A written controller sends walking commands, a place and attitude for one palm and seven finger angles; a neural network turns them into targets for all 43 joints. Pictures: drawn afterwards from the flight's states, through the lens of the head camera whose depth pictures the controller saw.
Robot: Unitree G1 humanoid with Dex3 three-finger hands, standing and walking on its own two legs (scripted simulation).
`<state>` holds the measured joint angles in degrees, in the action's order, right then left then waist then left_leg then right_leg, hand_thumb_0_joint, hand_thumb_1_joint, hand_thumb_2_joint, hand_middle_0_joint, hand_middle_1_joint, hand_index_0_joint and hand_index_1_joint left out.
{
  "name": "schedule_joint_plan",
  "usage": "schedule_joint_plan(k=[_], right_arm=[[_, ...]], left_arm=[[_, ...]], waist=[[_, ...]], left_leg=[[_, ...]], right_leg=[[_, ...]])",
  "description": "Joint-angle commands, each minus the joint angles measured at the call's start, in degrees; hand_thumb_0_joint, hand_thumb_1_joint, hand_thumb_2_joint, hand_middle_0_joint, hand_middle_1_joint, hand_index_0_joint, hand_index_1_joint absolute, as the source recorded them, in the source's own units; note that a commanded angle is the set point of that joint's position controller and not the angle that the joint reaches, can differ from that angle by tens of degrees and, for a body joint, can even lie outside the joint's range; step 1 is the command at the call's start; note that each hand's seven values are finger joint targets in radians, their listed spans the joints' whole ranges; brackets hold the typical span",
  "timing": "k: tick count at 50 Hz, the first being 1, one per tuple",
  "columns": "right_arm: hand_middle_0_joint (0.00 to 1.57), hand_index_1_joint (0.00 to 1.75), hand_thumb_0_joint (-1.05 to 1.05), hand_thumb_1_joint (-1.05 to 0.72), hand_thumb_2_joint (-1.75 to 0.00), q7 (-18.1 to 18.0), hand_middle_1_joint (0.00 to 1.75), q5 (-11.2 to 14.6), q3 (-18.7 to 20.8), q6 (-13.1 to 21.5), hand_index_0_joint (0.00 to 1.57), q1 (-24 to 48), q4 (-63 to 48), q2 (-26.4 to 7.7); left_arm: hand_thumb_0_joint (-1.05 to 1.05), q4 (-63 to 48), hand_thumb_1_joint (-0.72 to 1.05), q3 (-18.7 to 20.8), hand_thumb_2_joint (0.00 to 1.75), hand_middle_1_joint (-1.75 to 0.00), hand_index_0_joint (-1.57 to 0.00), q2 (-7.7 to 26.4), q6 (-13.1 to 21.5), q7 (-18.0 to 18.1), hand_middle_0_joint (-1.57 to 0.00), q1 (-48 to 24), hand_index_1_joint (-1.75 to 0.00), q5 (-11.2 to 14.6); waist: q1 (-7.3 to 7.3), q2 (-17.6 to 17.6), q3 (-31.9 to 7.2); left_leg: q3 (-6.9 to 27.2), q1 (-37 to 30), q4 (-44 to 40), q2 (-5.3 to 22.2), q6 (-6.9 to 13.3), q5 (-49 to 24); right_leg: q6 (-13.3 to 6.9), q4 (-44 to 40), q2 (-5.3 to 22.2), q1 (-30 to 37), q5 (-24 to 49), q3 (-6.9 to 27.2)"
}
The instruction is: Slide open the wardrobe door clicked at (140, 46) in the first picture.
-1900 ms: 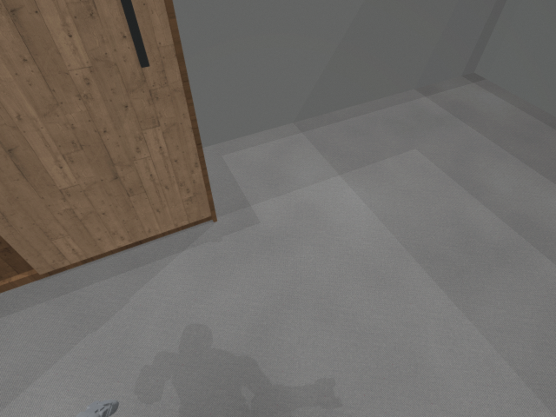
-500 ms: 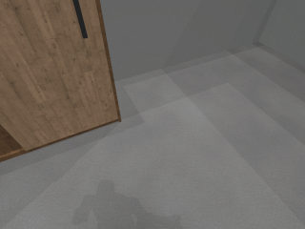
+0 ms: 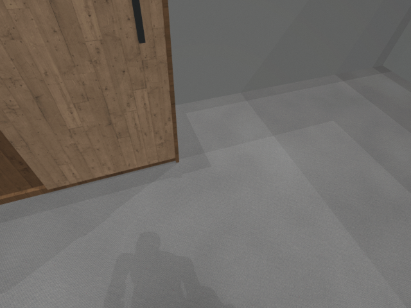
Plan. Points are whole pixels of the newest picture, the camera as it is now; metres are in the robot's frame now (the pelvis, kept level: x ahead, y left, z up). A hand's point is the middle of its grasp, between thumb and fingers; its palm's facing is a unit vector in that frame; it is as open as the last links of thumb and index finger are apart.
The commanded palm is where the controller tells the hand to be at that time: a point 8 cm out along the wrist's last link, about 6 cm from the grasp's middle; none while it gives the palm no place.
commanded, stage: walk to a spot facing it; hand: right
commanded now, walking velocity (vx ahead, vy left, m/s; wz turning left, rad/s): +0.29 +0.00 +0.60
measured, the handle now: out of the picture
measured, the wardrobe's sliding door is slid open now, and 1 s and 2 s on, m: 0.00 0.00 0.00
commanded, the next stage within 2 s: none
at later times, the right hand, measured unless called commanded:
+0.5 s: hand (317, 270) +0.26 -0.27 -0.16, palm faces -0.22 +0.95 -0.21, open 7.3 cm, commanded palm none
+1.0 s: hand (247, 202) +0.42 -0.10 -0.14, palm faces -0.62 +0.75 -0.23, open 7.3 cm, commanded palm none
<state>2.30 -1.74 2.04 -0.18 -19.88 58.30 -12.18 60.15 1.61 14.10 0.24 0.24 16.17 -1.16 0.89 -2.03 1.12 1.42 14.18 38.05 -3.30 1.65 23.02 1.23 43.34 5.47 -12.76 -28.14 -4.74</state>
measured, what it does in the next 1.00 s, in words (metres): walks ahead, turning left: right foot, then left foot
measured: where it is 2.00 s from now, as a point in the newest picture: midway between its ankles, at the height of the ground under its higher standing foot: outside the picture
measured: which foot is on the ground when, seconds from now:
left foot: down 0.00-0.32, up 0.34-0.80, down 0.82-1.00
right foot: up 0.00-0.30, down 0.32-0.82, up 0.84-1.00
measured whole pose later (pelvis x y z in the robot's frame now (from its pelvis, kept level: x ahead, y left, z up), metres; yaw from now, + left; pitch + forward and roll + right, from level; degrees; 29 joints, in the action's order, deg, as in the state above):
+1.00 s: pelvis +0.20 -0.04 +0.01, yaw +37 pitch +0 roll +0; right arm 0.1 -1.4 2.2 -2.5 -5.9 49.8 -11.0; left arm 54.2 2.8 13.5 -2.9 1.0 14.1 -1.3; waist -3.3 -1.1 5.5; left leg -0.7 19.1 33.4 -0.6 1.4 14.2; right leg 5.3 61.4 7.4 -27.2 -25.0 -4.2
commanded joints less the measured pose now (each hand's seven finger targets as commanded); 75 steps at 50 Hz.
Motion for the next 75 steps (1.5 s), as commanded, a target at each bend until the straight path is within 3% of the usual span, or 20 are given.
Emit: schedule_joint_plan(k=[1,4,13,14,15,16,17,19,23,38,39,41,42,46,56,57,58,59,64,75], right_arm=[[0.2,0.3,0.0,-0.9,-0.9,-3.4,0.3,0.5,3.4,2.8,0.2,-15.4,-0.5,-12.7],[0.2,0.3,0.0,-0.9,-0.9,-3.4,0.3,0.1,2.9,3.2,0.2,-8.8,-2.6,-10.1],[0.2,0.3,0.0,-0.9,-0.9,-3.3,0.3,0.4,4.3,2.9,0.2,-1.2,-3.9,-10.7],[0.2,0.3,0.0,-0.9,-0.9,-3.3,0.3,0.7,4.4,2.7,0.2,-1.0,-4.2,-9.7],[0.2,0.3,0.0,-0.9,-0.9,-2.8,0.3,1.4,4.3,2.4,0.2,-2.9,-4.6,-6.7],[0.2,0.3,0.0,-0.9,-0.9,-2.2,0.3,1.7,3.8,2.3,0.2,-4.7,-5.8,-3.7],[0.2,0.3,0.0,-0.9,-0.9,-2.4,0.3,1.0,3.8,2.0,0.2,-3.4,-6.0,-4.7],[0.2,0.3,0.0,-0.9,-0.9,-1.3,0.3,0.2,4.0,1.1,0.2,1.7,-6.9,-4.6],[0.2,0.3,0.0,-0.9,-0.9,-0.4,0.3,0.3,3.8,-1.5,0.2,0.2,-7.0,-2.9],[0.2,0.3,0.0,-0.9,-0.9,-0.8,0.3,0.1,3.0,-1.4,0.2,13.4,-13.7,-4.5],[0.2,0.3,0.0,-0.9,-0.9,-1.2,0.3,0.0,3.4,-0.7,0.2,9.5,-12.7,-6.6],[0.2,0.3,0.0,-0.9,-0.9,-2.8,0.3,0.9,5.5,0.4,0.2,-0.4,-10.3,-18.3],[0.2,0.3,0.0,-0.9,-0.9,-3.4,0.3,1.3,5.5,0.0,0.2,0.3,-10.4,-17.4],[0.2,0.3,0.0,-0.9,-0.9,-3.8,0.3,0.6,4.1,-0.9,0.2,14.8,-13.9,-11.8],[0.2,0.3,0.0,-0.9,-0.9,-2.7,0.3,0.7,4.9,-2.0,0.2,14.9,-13.0,-11.1],[0.2,0.3,0.0,-0.9,-0.9,-2.5,0.3,1.2,4.3,-2.3,0.2,14.3,-14.0,-8.1],[0.2,0.3,0.0,-0.9,-0.9,-1.7,0.3,1.5,3.7,-2.5,0.2,12.4,-15.1,-4.6],[0.2,0.3,0.0,-0.9,-0.9,-1.6,0.3,0.3,4.1,-2.7,0.2,13.1,-14.5,-6.5],[0.2,0.3,0.0,-0.9,-0.9,-0.2,0.3,0.4,4.6,-3.0,0.2,10.3,-11.7,-5.1],[0.2,0.3,0.0,-0.9,-0.9,-0.6,0.3,0.6,3.5,-1.8,0.2,11.5,-12.2,-4.1]], left_arm=[[0.0,-12.6,0.9,1.5,0.9,-0.3,-0.2,5.4,3.4,0.4,-0.2,-18.1,-0.3,0.2],[0.0,-11.5,0.9,1.6,0.9,-0.3,-0.2,3.4,2.7,-0.3,-0.2,-15.1,-0.3,0.1],[0.0,-11.6,0.9,2.4,0.9,-0.3,-0.2,2.7,3.1,-0.3,-0.2,-7.1,-0.3,1.1],[0.0,-9.3,0.9,2.8,0.9,-0.3,-0.2,5.0,3.3,0.8,-0.2,0.2,-0.3,1.0],[0.0,-7.9,0.9,4.1,0.9,-0.3,-0.2,10.6,3.4,1.5,-0.2,6.9,-0.3,0.3],[0.0,-7.5,0.9,4.4,0.9,-0.3,-0.2,14.8,3.2,1.4,-0.2,10.7,-0.3,-0.1],[0.0,-8.7,0.9,3.6,0.9,-0.3,-0.2,12.9,2.6,1.1,-0.2,6.6,-0.3,0.2],[0.0,-10.3,0.9,2.3,0.9,-0.3,-0.2,7.4,2.8,1.4,-0.2,-1.5,-0.3,0.0],[0.0,-9.8,0.9,1.6,0.9,-0.3,-0.2,4.3,3.2,1.7,-0.2,-4.5,-0.3,-0.1],[0.0,-7.3,0.9,4.1,0.9,-0.3,-0.2,9.3,0.9,0.5,-0.2,1.9,-0.3,-0.5],[0.0,-7.8,0.9,3.9,0.9,-0.3,-0.2,9.1,0.8,0.1,-0.2,2.7,-0.3,-0.1],[0.0,-12.2,0.9,2.3,0.9,-0.3,-0.2,3.8,-0.1,-0.1,-0.2,-0.1,-0.3,0.4],[0.0,-12.4,0.9,2.3,0.9,-0.3,-0.2,4.7,-0.6,0.8,-0.2,-2.3,-0.3,0.7],[0.0,-10.0,0.9,2.4,0.9,-0.3,-0.2,4.1,-2.0,0.8,-0.2,-0.1,-0.3,-0.1],[0.0,-10.4,0.9,2.4,0.9,-0.3,-0.2,3.1,-0.1,1.7,-0.2,4.4,-0.3,0.8],[0.0,-10.1,0.9,2.8,0.9,-0.3,-0.2,6.4,0.6,2.0,-0.2,6.1,-0.3,0.6],[0.0,-11.6,0.9,3.9,0.9,-0.3,-0.2,12.0,0.6,1.9,-0.2,4.2,-0.3,-0.1],[0.0,-12.0,0.9,3.8,0.9,-0.3,-0.2,12.5,0.5,2.0,-0.2,2.3,-0.3,-0.3],[0.0,-13.3,0.9,2.8,0.9,-0.3,-0.2,6.4,1.0,2.0,-0.2,-4.6,-0.3,-0.4],[0.0,-10.0,0.9,5.3,0.9,-0.3,-0.2,9.6,-0.2,0.5,-0.2,-0.6,-0.3,-0.4]], waist=[[7.25,11.0,5.2],[2.67,5.6,2.7],[-3.05,9.7,-0.4],[-5.6,6.1,-4.4],[-7.46,-5.4,-10.7],[-6.89,-17.2,-14.3],[-5.66,-11.2,-11.1],[-2.8,-8.8,0.0],[0.45,-7.9,-2.4],[-1.76,-5.0,-2.9],[0.47,-2.2,-5.2],[4.31,18.3,-10.7],[4.26,12.4,-10.5],[-2.42,9.3,-4.3],[-4.21,10.8,-6.4],[-4.95,0.9,-7.4],[-3.57,-17.2,-5.0],[-4.32,-15.8,-3.4],[-0.94,-7.0,-0.6],[-3.14,-10.9,-3.4]], left_leg=[[37.1,-19.9,-20.2,22.1,16.1,-31.7],[25.5,-12.8,-19.8,17.6,12.7,-26.8],[16.1,-0.4,-13.4,9.7,5.3,-31.6],[14.5,2.6,-4.4,6.9,3.6,-32.7],[8.7,11.0,10.0,1.1,0.9,-16.9],[1.3,19.1,27.6,-2.4,-1.7,13.8],[2.2,18.8,35.4,0.8,-1.4,14.8],[0.8,21.9,39.1,5.5,-2.3,6.2],[-2.3,16.7,33.3,7.3,-3.8,-1.1],[-8.9,4.6,-2.0,4.7,-1.8,-5.4],[-7.8,-5.3,-8.5,5.1,-0.3,-11.8],[22.9,-20.3,-13.4,28.8,11.6,-55.9],[20.0,-16.3,-13.6,26.7,13.0,-51.1],[9.5,-1.8,-16.7,17.2,8.3,-31.1],[15.4,5.3,-9.7,11.7,4.6,-24.4],[11.5,11.6,-2.6,6.5,1.3,-15.6],[2.0,22.2,11.3,-1.0,-2.9,6.8],[2.5,21.9,23.3,1.8,-4.0,10.4],[-0.8,19.9,31.2,4.8,-5.6,-0.7],[-8.5,6.6,-0.4,4.3,-3.7,-0.5]], right_leg=[[0.8,25.9,-0.7,-36.3,-3.7,4.5],[1.8,19.4,0.6,-29.0,2.5,3.2],[1.1,-10.1,-4.3,-0.1,17.1,-0.1],[0.6,-15.4,-2.9,11.4,19.9,0.7],[-2.6,-16.0,8.9,24.2,25.0,12.0],[-9.6,-21.0,25.1,25.9,33.1,29.2],[-12.1,-24.9,26.6,15.8,23.5,28.8],[-10.4,-27.4,20.5,3.4,19.3,20.8],[-7.9,-25.1,14.7,0.9,35.3,2.7],[-4.9,-13.0,16.8,7.1,43.9,-9.1],[-2.2,-3.4,15.5,2.1,44.2,-11.3],[4.2,26.0,2.1,-23.0,-8.7,-7.4],[3.4,27.5,3.1,-22.7,-8.4,0.9],[4.5,22.4,3.2,-17.2,3.8,1.6],[2.8,-14.6,-2.4,1.9,12.5,-0.6],[0.5,-23.5,4.4,8.3,12.7,7.0],[-5.2,-29.6,19.6,10.2,16.8,22.2],[-8.5,-30.3,24.3,4.3,16.1,25.1],[-6.7,-25.6,13.0,3.8,27.6,3.4],[-6.1,-16.2,16.7,8.8,40.1,-5.1]])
